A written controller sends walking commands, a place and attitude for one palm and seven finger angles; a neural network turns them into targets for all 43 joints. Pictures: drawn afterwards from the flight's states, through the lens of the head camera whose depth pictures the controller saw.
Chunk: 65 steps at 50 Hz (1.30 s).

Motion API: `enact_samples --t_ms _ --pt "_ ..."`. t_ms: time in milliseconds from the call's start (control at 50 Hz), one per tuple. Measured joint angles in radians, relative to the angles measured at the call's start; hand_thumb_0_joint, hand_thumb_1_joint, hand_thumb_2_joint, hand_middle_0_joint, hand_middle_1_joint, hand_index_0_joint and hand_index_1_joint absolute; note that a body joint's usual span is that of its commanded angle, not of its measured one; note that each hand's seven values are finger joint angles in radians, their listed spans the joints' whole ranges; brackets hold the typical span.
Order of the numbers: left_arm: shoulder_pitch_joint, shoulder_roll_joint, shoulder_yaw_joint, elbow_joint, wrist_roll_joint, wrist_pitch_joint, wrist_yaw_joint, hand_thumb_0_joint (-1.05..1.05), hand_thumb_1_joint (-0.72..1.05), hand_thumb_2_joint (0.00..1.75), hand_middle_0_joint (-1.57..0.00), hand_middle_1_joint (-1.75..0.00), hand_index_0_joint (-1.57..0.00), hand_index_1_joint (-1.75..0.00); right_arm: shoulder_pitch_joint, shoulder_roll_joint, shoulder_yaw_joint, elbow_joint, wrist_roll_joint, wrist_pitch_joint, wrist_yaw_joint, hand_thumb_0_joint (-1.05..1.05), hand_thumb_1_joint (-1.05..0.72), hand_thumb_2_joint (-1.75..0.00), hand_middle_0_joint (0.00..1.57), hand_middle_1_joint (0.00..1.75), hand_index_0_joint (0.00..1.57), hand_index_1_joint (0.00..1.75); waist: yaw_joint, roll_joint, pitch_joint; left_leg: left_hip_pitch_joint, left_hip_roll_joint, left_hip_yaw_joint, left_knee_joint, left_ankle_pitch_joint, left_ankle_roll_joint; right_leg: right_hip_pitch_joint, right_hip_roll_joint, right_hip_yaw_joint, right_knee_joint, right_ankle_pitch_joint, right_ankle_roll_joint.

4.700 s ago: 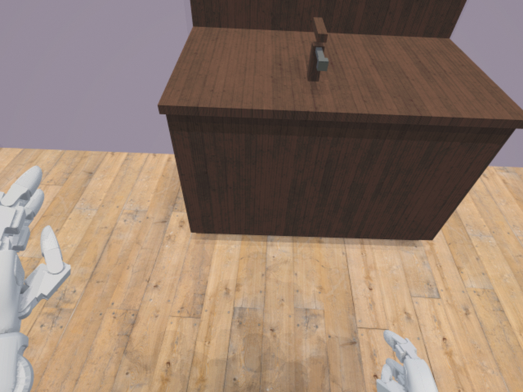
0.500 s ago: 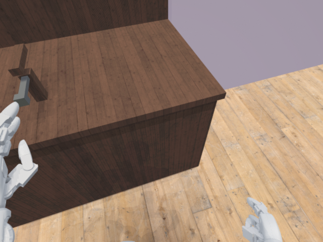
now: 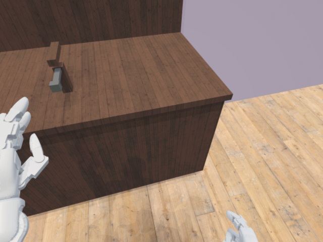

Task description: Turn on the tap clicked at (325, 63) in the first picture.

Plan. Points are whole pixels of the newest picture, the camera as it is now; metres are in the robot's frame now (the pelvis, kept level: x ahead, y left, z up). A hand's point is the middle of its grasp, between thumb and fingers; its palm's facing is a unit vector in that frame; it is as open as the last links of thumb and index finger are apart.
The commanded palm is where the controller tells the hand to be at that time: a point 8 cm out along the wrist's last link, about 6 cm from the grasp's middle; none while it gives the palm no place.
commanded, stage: come to a stop and stand still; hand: left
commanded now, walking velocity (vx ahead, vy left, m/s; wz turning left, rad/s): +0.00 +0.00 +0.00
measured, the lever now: (55, 86) +0.54 +0.39 +0.09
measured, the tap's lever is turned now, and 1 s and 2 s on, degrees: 0 0 0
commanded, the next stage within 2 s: look again from close up in 1.14 s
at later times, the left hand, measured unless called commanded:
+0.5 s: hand (28, 186) +0.17 +0.24 +0.17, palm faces +0.45 -0.80 -0.40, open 7.4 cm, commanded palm +0.12 +0.27 +0.18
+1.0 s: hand (27, 210) +0.13 +0.22 +0.17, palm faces +0.46 -0.81 -0.36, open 7.4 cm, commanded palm +0.07 +0.26 +0.18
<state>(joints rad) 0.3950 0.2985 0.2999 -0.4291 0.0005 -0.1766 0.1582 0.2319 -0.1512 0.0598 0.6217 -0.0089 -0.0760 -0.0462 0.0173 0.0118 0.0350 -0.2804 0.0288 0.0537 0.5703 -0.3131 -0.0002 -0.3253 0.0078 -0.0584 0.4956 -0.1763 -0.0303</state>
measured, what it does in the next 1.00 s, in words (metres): steps on the spot: left foot, then right foot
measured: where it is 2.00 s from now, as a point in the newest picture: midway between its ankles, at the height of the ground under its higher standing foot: outside the picture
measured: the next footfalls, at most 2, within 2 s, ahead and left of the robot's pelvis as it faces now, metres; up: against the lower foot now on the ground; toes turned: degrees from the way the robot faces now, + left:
left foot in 0.66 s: -0.03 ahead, +0.10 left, +0.00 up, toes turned +4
right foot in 0.92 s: -0.07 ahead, -0.12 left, +0.00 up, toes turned -2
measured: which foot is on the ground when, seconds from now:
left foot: down 0.00-0.50, up 0.52-0.64, down 0.66-1.00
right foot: down 0.00-0.70, up 0.72-0.90, down 0.92-1.00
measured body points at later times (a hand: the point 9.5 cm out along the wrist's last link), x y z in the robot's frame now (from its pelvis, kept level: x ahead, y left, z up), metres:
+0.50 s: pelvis -0.04 -0.01 -0.01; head -0.05 -0.01 +0.44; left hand +0.14 +0.28 +0.19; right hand +0.12 -0.24 -0.09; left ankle +0.05 +0.12 -0.73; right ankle +0.10 -0.09 -0.73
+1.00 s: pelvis -0.08 -0.03 +0.00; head -0.08 -0.03 +0.45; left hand +0.10 +0.26 +0.19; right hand +0.07 -0.24 -0.10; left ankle -0.04 +0.10 -0.73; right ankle -0.11 -0.12 -0.73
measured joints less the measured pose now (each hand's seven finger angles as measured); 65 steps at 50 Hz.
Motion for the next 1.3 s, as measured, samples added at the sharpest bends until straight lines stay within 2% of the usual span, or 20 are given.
enact_samples --t_ms 100,240,380,480,540,600,640,680,720,780,820,900,940,1000,1040,1100,1200,1240,1280,1300 --pt "0.032 0.050 0.038 -0.054 -0.017 -0.012 0.003 0.02 0.89 0.90 -0.21 -0.30 -0.21 -0.30 -0.006 -0.027 -0.018 0.004 -0.002 0.005 -0.004 0.01 -0.90 -0.90 0.21 0.30 0.21 0.30 -0.019 -0.008 0.029 -0.011 -0.004 -0.002 -0.029 0.088 -0.002 -0.010 0.004 0.008 -0.034 0.080 -0.003" --pt "0.073 0.046 0.047 -0.023 -0.016 0.001 0.003 0.01 0.89 0.90 -0.21 -0.30 -0.21 -0.30 0.023 -0.066 -0.052 0.007 0.011 0.015 -0.018 0.01 -0.90 -0.90 0.20 0.30 0.21 0.30 -0.032 0.000 0.005 -0.015 0.003 -0.006 -0.053 0.049 0.001 -0.010 0.020 0.019 -0.056 -0.028 0.016" --pt "0.047 0.049 0.040 -0.042 -0.007 -0.003 0.003 0.02 0.89 0.90 -0.21 -0.30 -0.21 -0.30 0.013 -0.069 -0.066 -0.002 0.014 -0.001 -0.024 0.01 -0.90 -0.90 0.20 0.30 0.20 0.30 -0.030 -0.010 0.033 -0.009 0.003 -0.008 -0.052 0.133 0.006 -0.024 0.017 0.017 0.008 -0.067 0.034" --pt "0.058 0.052 0.045 -0.026 0.002 -0.012 -0.002 0.01 0.89 0.90 -0.21 -0.30 -0.21 -0.30 0.006 -0.044 -0.061 -0.003 0.017 -0.006 -0.015 0.01 -0.90 -0.90 0.20 0.30 0.20 0.30 -0.031 -0.007 0.020 -0.029 0.010 -0.002 0.019 0.041 -0.001 -0.029 0.015 0.013 0.044 -0.045 0.015" --pt "0.049 0.038 0.043 -0.028 0.002 -0.004 -0.004 0.01 0.89 0.90 -0.21 -0.30 -0.21 -0.30 -0.014 -0.041 -0.055 0.011 0.006 -0.001 -0.009 0.01 -0.90 -0.90 0.20 0.30 0.20 0.30 -0.015 -0.010 0.010 -0.078 -0.003 -0.012 0.116 -0.087 -0.010 -0.050 0.011 0.015 0.039 -0.018 -0.018" --pt "0.031 0.028 0.038 -0.042 0.001 -0.005 -0.003 0.01 0.89 0.90 -0.21 -0.30 -0.21 -0.30 -0.044 -0.044 -0.047 0.030 -0.003 0.010 -0.005 0.01 -0.90 -0.90 0.20 0.30 0.20 0.30 -0.003 -0.024 0.009 -0.078 -0.021 -0.008 0.205 -0.108 -0.008 -0.070 0.001 0.013 0.020 0.030 -0.028" --pt "0.019 0.027 0.033 -0.049 -0.004 -0.005 -0.005 0.01 0.89 0.90 -0.21 -0.30 -0.21 -0.30 -0.051 -0.048 -0.044 0.025 -0.003 0.016 -0.006 0.01 -0.90 -0.90 0.20 0.30 0.21 0.30 -0.007 -0.019 0.001 -0.026 -0.024 -0.004 0.144 -0.111 -0.006 -0.085 0.001 -0.004 0.011 0.044 -0.022" --pt "0.005 0.040 0.036 -0.051 -0.008 -0.010 -0.005 0.01 0.89 0.90 -0.21 -0.30 -0.21 -0.30 -0.059 -0.042 -0.043 0.019 -0.002 0.016 -0.009 0.01 -0.90 -0.90 0.20 0.30 0.21 0.30 -0.014 -0.030 0.013 0.008 -0.034 -0.001 0.057 -0.003 0.012 -0.098 -0.004 -0.008 0.019 0.045 -0.014" --pt "0.007 0.049 0.043 -0.041 -0.010 -0.014 -0.005 0.01 0.89 0.90 -0.21 -0.30 -0.21 -0.30 -0.056 -0.032 -0.037 0.010 0.002 0.014 -0.008 0.01 -0.90 -0.90 0.20 0.30 0.21 0.30 -0.009 -0.048 0.031 0.028 -0.038 0.014 0.030 0.055 0.026 -0.100 0.000 0.018 0.048 -0.039 0.009" --pt "0.043 0.049 0.045 -0.016 -0.005 -0.005 -0.006 0.01 0.89 0.90 -0.21 -0.30 -0.21 -0.30 -0.006 -0.018 -0.036 -0.010 0.008 0.004 -0.010 0.01 -0.90 -0.90 0.20 0.30 0.21 0.30 -0.025 -0.028 0.000 0.034 -0.024 0.003 -0.010 0.066 0.035 -0.100 0.021 0.040 0.225 -0.136 0.045" --pt "0.060 0.048 0.041 -0.010 -0.002 0.003 -0.008 0.01 0.89 0.90 -0.21 -0.30 -0.21 -0.30 0.034 -0.011 -0.037 -0.010 0.013 -0.005 -0.006 0.01 -0.90 -0.90 0.20 0.30 0.21 0.30 -0.032 -0.011 -0.030 0.024 -0.005 -0.006 -0.034 0.082 0.037 -0.051 0.027 0.036 0.274 -0.167 0.054" --pt "0.089 0.049 0.052 -0.034 -0.004 -0.001 0.012 0.02 0.89 0.90 -0.21 -0.30 -0.21 -0.30 0.060 -0.007 -0.024 0.016 0.013 -0.016 0.002 0.01 -0.90 -0.90 0.20 0.30 0.21 0.30 -0.006 -0.020 -0.071 -0.016 0.010 0.003 -0.049 0.106 0.007 0.127 0.012 0.004 0.073 -0.223 0.045" --pt "0.073 0.033 0.049 -0.023 -0.003 -0.003 0.020 0.02 0.89 0.90 -0.21 -0.30 -0.21 -0.30 0.039 -0.015 -0.025 0.027 0.011 -0.015 0.003 0.01 -0.90 -0.90 0.21 0.30 0.21 0.30 0.003 -0.001 -0.061 -0.043 0.031 0.006 -0.025 0.100 -0.004 0.162 0.026 -0.006 -0.015 -0.152 0.015" --pt "0.019 0.018 0.013 0.009 -0.008 0.004 0.018 0.02 0.89 0.90 -0.20 -0.30 -0.21 -0.30 0.015 -0.036 -0.036 0.041 0.014 -0.010 0.003 0.01 -0.90 -0.90 0.21 0.30 0.21 0.30 -0.006 0.025 -0.032 -0.066 0.039 -0.014 0.022 0.046 -0.010 0.157 0.039 -0.021 -0.013 -0.125 -0.019" --pt "0.006 0.016 -0.004 0.018 -0.016 0.008 0.012 0.01 0.89 0.90 -0.20 -0.30 -0.21 -0.30 0.003 -0.050 -0.041 0.049 0.017 -0.002 0.004 0.01 -0.90 -0.90 0.21 0.30 0.21 0.30 -0.011 0.018 -0.027 -0.080 0.025 -0.025 0.098 0.002 -0.015 0.150 0.033 -0.015 -0.007 -0.130 -0.024" --pt "0.041 0.026 -0.005 0.004 -0.023 -0.002 0.003 0.01 0.89 0.90 -0.21 -0.30 -0.21 -0.30 -0.011 -0.068 -0.051 0.039 0.019 0.011 0.001 0.01 -0.90 -0.90 0.20 0.30 0.21 0.30 -0.034 0.009 -0.025 -0.081 0.010 -0.028 0.159 -0.029 -0.018 0.147 0.026 -0.003 -0.020 -0.126 -0.022" --pt "0.110 0.080 0.037 -0.067 -0.030 -0.031 -0.006 0.01 0.88 0.90 -0.21 -0.30 -0.22 -0.30 -0.011 -0.088 -0.069 -0.001 0.018 0.020 -0.007 0.01 -0.90 -0.90 0.20 0.30 0.20 0.30 -0.056 -0.006 -0.008 -0.008 0.006 -0.009 0.001 0.055 -0.013 0.143 0.020 -0.006 -0.016 -0.135 -0.007" --pt "0.121 0.096 0.057 -0.088 -0.035 -0.034 -0.004 0.01 0.88 0.90 -0.21 -0.30 -0.22 -0.30 -0.015 -0.082 -0.077 -0.003 0.020 0.022 -0.012 0.01 -0.90 -0.90 0.20 0.30 0.20 0.30 -0.048 -0.030 0.001 0.028 -0.009 0.005 -0.054 0.041 0.004 0.136 0.005 0.004 0.010 -0.150 0.004" --pt "-0.001 0.175 0.111 -0.031 0.005 -0.057 -0.044 0.01 0.88 0.90 -0.22 -0.30 -0.22 -0.30 0.007 -0.071 -0.100 -0.016 0.005 -0.014 -0.009 0.01 -0.90 -0.90 0.20 0.30 0.20 0.30 0.014 -0.051 0.014 -0.002 -0.010 0.019 -0.031 0.040 0.013 0.112 0.001 0.017 0.017 -0.148 0.010" --pt "-0.063 0.201 0.145 0.011 0.002 -0.072 -0.047 0.01 0.88 0.90 -0.22 -0.30 -0.22 -0.30 -0.001 -0.071 -0.097 -0.016 0.008 -0.023 0.000 0.01 -0.90 -0.90 0.20 0.30 0.20 0.30 0.028 -0.056 0.027 -0.011 -0.010 0.018 -0.022 0.044 0.013 0.107 0.002 0.021 0.013 -0.141 0.011"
